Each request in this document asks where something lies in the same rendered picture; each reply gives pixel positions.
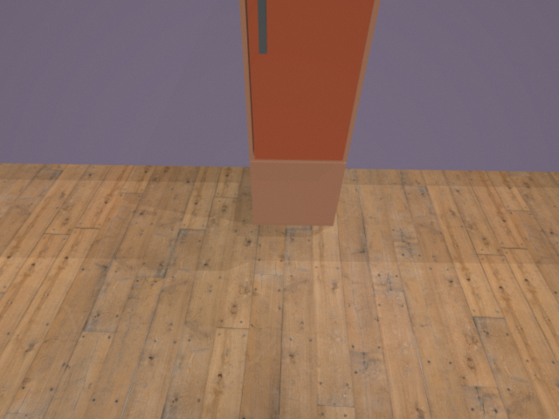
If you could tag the cupboard door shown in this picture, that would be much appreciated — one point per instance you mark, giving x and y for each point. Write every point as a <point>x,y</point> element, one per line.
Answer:
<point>303,88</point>

